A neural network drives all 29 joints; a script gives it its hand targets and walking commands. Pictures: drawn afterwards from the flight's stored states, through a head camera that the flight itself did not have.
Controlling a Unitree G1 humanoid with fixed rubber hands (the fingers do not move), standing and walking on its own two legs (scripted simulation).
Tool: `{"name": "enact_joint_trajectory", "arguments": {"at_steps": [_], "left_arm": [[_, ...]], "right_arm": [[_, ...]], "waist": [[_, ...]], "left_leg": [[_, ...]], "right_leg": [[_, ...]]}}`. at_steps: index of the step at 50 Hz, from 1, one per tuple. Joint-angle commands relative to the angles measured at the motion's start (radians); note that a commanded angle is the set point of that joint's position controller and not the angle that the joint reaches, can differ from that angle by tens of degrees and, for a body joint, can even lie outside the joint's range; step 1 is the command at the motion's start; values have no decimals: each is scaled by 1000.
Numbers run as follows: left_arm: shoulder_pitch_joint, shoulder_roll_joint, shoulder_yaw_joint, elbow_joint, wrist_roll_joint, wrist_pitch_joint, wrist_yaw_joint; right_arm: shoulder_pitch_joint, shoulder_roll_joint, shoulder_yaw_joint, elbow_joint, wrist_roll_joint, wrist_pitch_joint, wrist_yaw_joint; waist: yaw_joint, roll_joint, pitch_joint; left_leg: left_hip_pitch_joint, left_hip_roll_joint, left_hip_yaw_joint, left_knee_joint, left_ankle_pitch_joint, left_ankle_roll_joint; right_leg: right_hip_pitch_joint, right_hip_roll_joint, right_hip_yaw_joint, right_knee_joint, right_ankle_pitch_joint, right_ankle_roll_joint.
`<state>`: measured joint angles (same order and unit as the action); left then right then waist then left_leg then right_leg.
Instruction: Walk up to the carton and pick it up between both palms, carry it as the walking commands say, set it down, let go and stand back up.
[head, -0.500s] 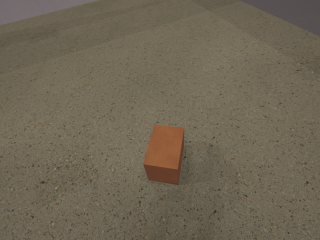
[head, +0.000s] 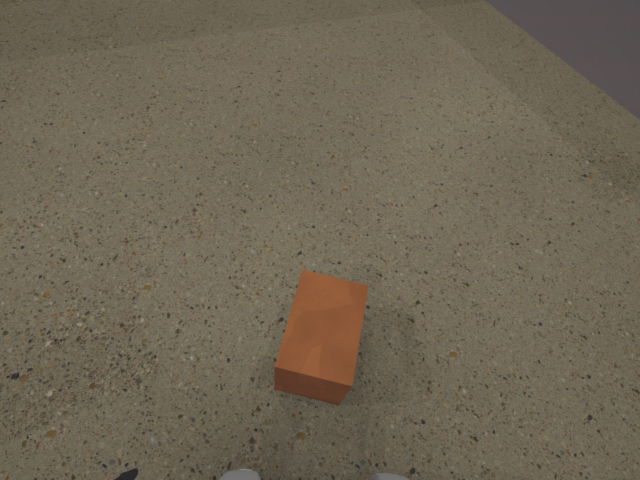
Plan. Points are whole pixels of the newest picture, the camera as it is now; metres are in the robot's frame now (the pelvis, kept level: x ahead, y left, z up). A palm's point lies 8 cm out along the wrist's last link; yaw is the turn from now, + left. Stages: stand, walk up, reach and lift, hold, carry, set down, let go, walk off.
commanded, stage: walk up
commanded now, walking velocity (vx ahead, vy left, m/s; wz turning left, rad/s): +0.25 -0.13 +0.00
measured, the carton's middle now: (320, 338) +0.52 -0.04 -0.65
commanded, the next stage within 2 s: none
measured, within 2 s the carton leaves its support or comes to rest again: neither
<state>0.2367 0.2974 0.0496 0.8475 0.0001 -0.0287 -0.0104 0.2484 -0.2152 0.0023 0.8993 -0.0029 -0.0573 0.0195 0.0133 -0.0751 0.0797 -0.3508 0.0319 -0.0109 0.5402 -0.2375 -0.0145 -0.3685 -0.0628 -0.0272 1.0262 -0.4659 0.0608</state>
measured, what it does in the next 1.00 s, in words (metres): steps on the spot: right foot, then left foot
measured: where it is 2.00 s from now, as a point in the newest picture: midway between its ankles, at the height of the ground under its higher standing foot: outside the picture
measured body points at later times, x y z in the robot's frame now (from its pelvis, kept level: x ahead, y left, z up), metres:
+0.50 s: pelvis +0.08 -0.06 +0.01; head +0.09 -0.10 +0.45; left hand +0.15 +0.19 -0.11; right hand +0.15 -0.28 -0.16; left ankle +0.01 +0.11 -0.69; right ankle +0.10 -0.16 -0.74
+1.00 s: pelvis +0.08 -0.01 +0.00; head +0.11 +0.03 +0.45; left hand +0.14 +0.24 -0.15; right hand +0.13 -0.26 -0.12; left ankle +0.05 +0.11 -0.74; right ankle +0.05 -0.15 -0.70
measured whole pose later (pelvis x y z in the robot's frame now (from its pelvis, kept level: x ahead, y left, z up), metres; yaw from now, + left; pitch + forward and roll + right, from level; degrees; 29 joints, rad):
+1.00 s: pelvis +0.08 -0.01 +0.00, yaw +1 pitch +2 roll -1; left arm 0.26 0.25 0.02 0.85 0.00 0.04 0.01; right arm 0.30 -0.21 0.00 0.90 0.00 0.00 -0.01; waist 0.01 -0.06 0.02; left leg -0.25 0.02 0.00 0.50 -0.29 0.00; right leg -0.35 -0.05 -0.06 0.75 -0.37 0.03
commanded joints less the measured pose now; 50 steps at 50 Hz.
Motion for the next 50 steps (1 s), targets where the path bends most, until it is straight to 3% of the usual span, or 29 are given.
{"name": "enact_joint_trajectory", "arguments": {"at_steps": [1,10,12,13,14,15,17,20,22,23,25,27,28,30,32,35,36,37,38,39,40,41,42,43,44,45,48,49,50], "left_arm": [[38,20,9,-20,20,54,-8],[-62,-1,-21,-35,19,45,-22],[75,-21,-32,8,23,9,-7],[150,44,-16,39,32,-10,6],[219,134,9,61,42,-23,12],[253,184,18,72,37,-20,15],[124,92,-12,62,34,-10,27],[33,89,2,8,31,-4,30],[34,80,0,-14,27,3,37],[24,65,-10,-8,27,3,38],[157,129,22,9,29,13,57],[127,118,15,5,25,15,51],[151,145,35,8,30,25,57],[63,75,2,-9,27,28,43],[93,135,32,-12,33,42,45],[44,117,30,-10,24,55,41],[19,61,2,-26,23,57,38],[11,4,-11,-49,26,55,34],[-43,-20,-20,-58,30,61,30],[-2,13,-3,-34,28,70,36],[26,27,-1,-27,27,78,33],[14,9,-18,-23,32,69,21],[37,24,-1,-19,20,66,27],[41,21,-1,-17,4,63,31],[47,13,-13,-4,13,62,29],[24,-13,-17,-15,7,58,29],[7,-29,-29,-9,9,55,24],[-1,-10,-26,-12,23,51,14],[-17,-36,-34,-10,14,53,18]], "right_arm": [[129,-198,-67,-21,-37,2,-35],[69,-231,-73,-43,-39,29,-23],[27,-176,-63,-23,-24,37,-20],[72,-114,-53,-13,-24,34,-20],[82,-37,-35,-38,-20,32,-19],[64,-39,-32,-45,-24,43,-22],[16,-70,-42,-33,-10,62,-28],[84,-72,-40,-15,4,100,-20],[86,-83,-44,-11,4,122,-13],[72,-67,-40,-8,1,122,-16],[30,-124,-59,-23,-9,139,-15],[2,-81,-47,-38,-6,129,-15],[-15,-110,-54,-50,-10,135,-11],[4,-39,-29,-30,-4,123,-12],[18,-93,-43,-23,-12,126,-13],[152,-66,-45,25,-13,96,-14],[196,-115,-56,46,-14,83,-24],[237,-204,-81,41,-22,75,-22],[177,-206,-68,23,-18,65,-24],[69,-215,-69,-13,-25,68,-29],[55,-173,-53,-23,-15,73,-22],[8,-115,-24,-37,-28,51,-35],[4,-134,-37,-40,-21,57,-35],[24,-144,-41,-37,-14,58,-41],[64,-119,-34,-32,-26,30,-45],[100,-124,-31,-11,-23,26,-43],[123,-143,-50,0,-29,36,-52],[165,-148,-53,6,-31,35,-47],[118,-146,-48,-2,-28,46,-49]], "waist": [[-55,309,-188],[-73,345,-126],[8,360,-205],[24,220,-261],[56,-88,-299],[71,-184,-246],[13,-83,-187],[-30,-212,-121],[-26,-186,-58],[-24,-204,-76],[32,-96,-67],[34,-165,-98],[49,-114,-66],[9,-172,-121],[30,-174,-103],[-32,-101,-116],[-49,-3,-91],[-64,280,-126],[-71,365,-67],[-13,317,17],[-9,284,-3],[-3,210,-6],[14,284,-9],[-1,317,-37],[-24,220,-116],[-26,266,-156],[-46,299,-180],[-60,285,-200],[-50,334,-134]], "left_leg": [[364,296,-267,-171,769,144],[196,252,-170,-215,360,134],[137,112,-59,-83,148,85],[71,58,-18,21,0,50],[-103,-35,51,232,-202,-2],[-213,-40,41,339,-392,-14],[-133,0,-5,348,-346,-32],[-26,-4,19,322,-288,-39],[-43,10,-5,331,-211,-36],[-10,3,10,277,-189,-32],[-95,-3,0,375,-190,-51],[-49,0,13,235,-204,-53],[-111,-1,24,273,-232,-51],[54,-1,25,110,-222,-35],[40,-15,51,72,-227,-37],[256,-28,102,-204,-50,-21],[326,57,-2,-269,12,-9],[347,238,-237,-356,2,50],[209,282,-313,-416,-197,98],[66,260,-265,-392,-45,127],[23,190,-185,-368,-102,127],[91,224,-224,-361,45,120],[114,155,-133,-316,128,125],[192,161,-120,-227,532,148],[346,242,-192,-180,779,145],[382,220,-180,-170,852,138],[382,217,-176,-168,699,151],[395,220,-228,-203,309,165],[342,199,-191,-186,419,156]], "right_leg": [[-175,-11,41,-6,66,10],[0,18,-74,-404,147,-1],[217,39,-113,-626,346,-6],[369,-56,-24,-646,352,-26],[493,-289,251,-707,400,-84],[491,-425,427,-743,476,-158],[416,-331,256,-682,1069,-199],[199,-250,137,-702,902,-166],[163,-256,158,-772,587,-162],[175,-210,116,-776,559,-152],[220,-326,244,-740,583,-188],[251,-279,189,-721,591,-189],[259,-338,237,-714,601,-222],[195,-222,139,-736,428,-183],[173,-276,206,-722,312,-210],[38,-239,151,-658,131,-153],[-51,-165,81,-583,89,-102],[-146,-47,-40,-397,16,-38],[-171,24,-33,-219,-24,-40],[-136,21,1,-126,-29,-43],[-72,7,10,-91,11,-41],[-85,3,36,-172,82,-30],[-99,15,-19,-149,31,-29],[-100,26,-21,-175,-33,-24],[-128,31,-4,-225,-2,-29],[-92,34,-13,-281,11,-22],[-9,49,-34,-382,0,-28],[-16,59,-54,-398,-5,-36],[8,51,-29,-485,8,-30]]}}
